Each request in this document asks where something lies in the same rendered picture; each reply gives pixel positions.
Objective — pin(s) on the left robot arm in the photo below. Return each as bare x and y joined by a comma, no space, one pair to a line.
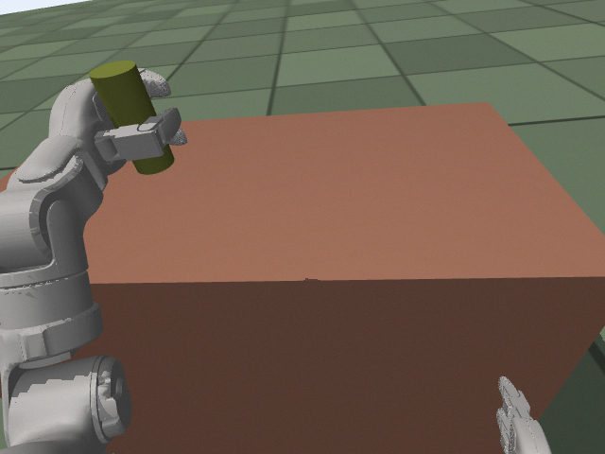
47,310

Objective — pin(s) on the can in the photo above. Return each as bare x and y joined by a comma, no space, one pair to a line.
125,98

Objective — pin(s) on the right robot hand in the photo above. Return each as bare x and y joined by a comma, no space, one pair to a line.
520,434

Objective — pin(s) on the left robot hand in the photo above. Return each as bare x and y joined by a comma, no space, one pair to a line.
79,112

